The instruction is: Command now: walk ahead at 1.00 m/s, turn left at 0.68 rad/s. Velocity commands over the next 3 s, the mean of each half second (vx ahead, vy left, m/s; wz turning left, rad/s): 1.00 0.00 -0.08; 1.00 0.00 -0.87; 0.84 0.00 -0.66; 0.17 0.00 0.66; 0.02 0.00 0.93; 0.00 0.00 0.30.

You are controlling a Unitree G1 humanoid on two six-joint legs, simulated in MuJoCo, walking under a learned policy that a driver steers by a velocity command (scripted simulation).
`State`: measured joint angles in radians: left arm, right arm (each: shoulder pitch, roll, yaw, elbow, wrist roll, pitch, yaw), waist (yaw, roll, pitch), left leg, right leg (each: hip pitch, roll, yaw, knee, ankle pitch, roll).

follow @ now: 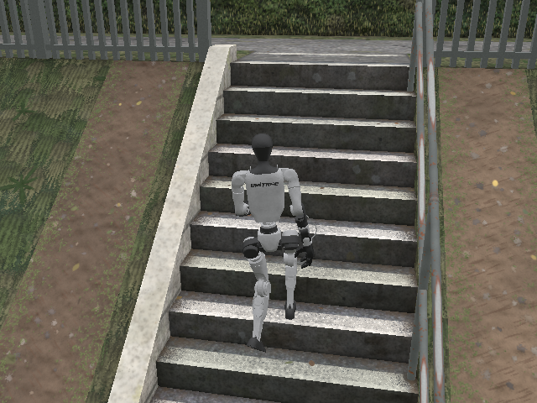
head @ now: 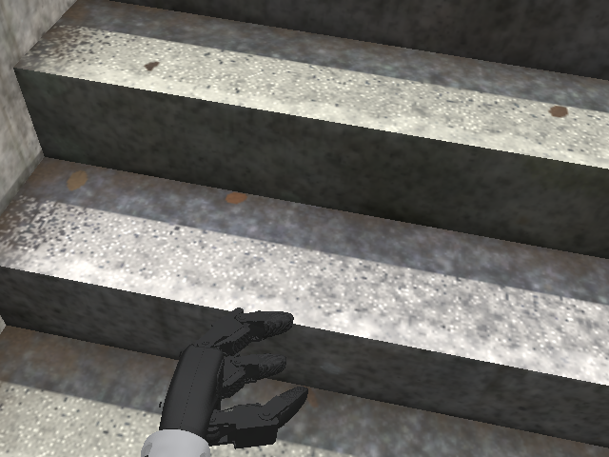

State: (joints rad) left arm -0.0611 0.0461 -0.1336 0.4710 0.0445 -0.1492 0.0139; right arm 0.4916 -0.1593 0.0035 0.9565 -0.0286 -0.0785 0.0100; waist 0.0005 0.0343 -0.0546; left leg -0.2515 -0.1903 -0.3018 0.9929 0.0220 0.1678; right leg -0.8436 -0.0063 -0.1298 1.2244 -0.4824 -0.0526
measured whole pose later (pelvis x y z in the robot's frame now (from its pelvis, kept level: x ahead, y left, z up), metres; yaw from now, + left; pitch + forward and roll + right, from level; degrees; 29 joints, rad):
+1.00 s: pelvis +0.64 +0.07 +0.47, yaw -31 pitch +2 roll +2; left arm 0.62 0.14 -0.03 0.93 0.01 -0.03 -0.05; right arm -0.13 -0.03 0.12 0.41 -0.07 -0.17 0.06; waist 0.03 -0.02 -0.12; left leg -1.15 -0.02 -0.13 2.36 -0.29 0.12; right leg -0.29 0.24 0.16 0.74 -0.43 -0.18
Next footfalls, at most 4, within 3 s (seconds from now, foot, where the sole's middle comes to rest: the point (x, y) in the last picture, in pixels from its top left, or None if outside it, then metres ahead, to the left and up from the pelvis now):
0.36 left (154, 448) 0.41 0.25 -0.46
0.78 right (283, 276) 0.62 0.05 -0.27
1.14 left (279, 55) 0.96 0.08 -0.08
1.52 right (532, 102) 0.87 -0.35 -0.08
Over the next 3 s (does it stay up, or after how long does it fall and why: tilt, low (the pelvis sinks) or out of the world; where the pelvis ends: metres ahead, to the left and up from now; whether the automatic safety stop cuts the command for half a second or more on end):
stays up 1.06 -0.17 0.86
